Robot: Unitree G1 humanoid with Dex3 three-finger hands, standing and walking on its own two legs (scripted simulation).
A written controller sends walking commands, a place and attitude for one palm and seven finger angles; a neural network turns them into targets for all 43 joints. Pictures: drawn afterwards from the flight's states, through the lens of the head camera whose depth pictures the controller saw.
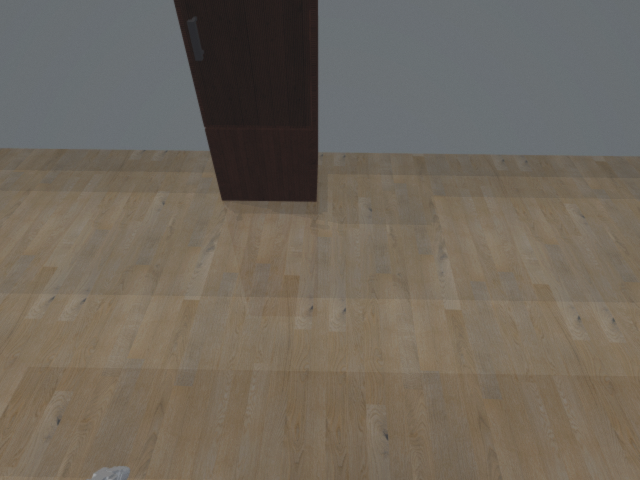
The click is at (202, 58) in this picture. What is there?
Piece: cupboard door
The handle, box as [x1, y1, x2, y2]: [187, 16, 203, 60]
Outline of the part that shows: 194,16 191,19 188,19 187,25 195,60 201,60 203,57 203,50 200,47 195,23 196,16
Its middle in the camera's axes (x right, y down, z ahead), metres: -0.42 -0.67 +1.29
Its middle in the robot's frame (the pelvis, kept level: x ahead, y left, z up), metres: +1.40 +0.48 -0.01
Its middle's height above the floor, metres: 0.76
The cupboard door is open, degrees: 0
